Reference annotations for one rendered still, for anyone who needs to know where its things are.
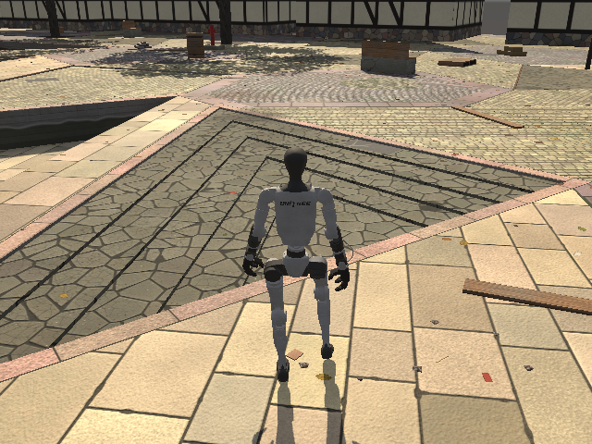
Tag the robot left forearm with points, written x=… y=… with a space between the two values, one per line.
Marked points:
x=252 y=246

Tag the robot left hand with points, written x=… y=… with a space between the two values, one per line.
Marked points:
x=246 y=265

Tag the robot foot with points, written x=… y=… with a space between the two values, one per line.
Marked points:
x=283 y=374
x=326 y=352

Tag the robot right forearm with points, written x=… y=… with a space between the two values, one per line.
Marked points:
x=339 y=252

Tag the right robot upper arm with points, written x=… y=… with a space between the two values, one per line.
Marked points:
x=325 y=197

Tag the robot left foot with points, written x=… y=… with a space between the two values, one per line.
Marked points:
x=283 y=374

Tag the left robot upper arm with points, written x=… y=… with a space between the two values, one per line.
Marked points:
x=266 y=197

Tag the robot right hand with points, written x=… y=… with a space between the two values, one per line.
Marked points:
x=344 y=277

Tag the robot right foot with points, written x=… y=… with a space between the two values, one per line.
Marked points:
x=326 y=352

